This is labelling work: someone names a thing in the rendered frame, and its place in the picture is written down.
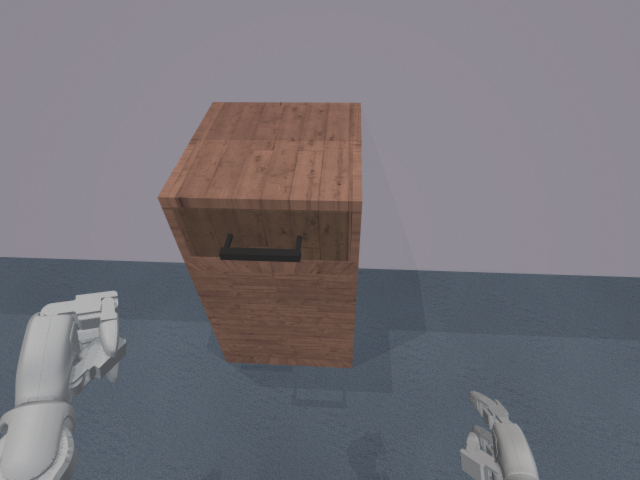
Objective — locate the right robot hand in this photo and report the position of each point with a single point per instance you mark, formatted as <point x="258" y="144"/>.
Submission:
<point x="505" y="450"/>

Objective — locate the cabinet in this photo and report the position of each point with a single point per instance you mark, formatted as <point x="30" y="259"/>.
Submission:
<point x="278" y="156"/>

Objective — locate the robot left forearm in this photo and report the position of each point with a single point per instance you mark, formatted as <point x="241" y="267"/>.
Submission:
<point x="37" y="442"/>

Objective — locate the drawer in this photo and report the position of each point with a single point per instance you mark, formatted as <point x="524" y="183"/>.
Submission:
<point x="325" y="234"/>

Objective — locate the handle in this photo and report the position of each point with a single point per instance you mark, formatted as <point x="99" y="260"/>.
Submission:
<point x="260" y="254"/>

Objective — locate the left robot hand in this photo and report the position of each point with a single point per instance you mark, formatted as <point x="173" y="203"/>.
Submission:
<point x="52" y="343"/>

